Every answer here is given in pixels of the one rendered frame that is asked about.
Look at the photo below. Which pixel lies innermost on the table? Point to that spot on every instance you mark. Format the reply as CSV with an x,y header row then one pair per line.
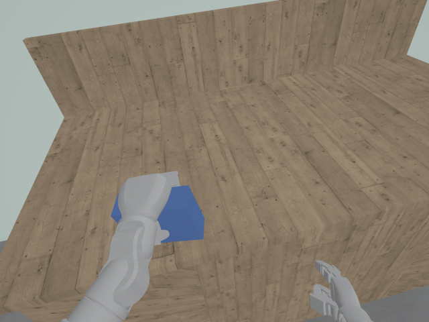
x,y
300,126

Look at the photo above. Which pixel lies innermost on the robot left forearm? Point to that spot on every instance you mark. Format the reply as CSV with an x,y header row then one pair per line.
x,y
124,278

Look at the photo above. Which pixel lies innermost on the robot right forearm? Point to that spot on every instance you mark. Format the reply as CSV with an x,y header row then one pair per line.
x,y
352,313

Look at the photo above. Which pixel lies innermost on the left robot hand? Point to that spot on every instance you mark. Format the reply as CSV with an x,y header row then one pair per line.
x,y
147,195

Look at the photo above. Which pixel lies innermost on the sponge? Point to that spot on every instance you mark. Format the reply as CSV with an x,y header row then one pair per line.
x,y
181,216

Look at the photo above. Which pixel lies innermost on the right robot hand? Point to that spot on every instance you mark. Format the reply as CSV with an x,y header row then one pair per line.
x,y
329,301

